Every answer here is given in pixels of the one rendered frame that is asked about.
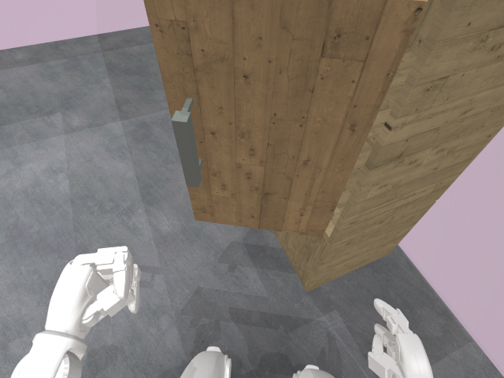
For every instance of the handle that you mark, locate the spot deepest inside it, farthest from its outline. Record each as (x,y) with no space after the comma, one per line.
(185,140)

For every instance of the left robot thigh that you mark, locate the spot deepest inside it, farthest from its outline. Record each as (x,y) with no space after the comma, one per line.
(209,364)

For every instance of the cupboard door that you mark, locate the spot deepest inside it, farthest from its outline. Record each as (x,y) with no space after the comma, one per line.
(285,94)

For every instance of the left robot forearm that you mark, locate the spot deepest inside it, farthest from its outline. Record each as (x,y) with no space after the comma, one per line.
(53,355)

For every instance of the robot left hand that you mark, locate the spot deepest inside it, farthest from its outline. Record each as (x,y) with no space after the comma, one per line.
(71,310)

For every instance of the robot right hand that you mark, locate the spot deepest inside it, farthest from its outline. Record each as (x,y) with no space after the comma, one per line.
(406,356)

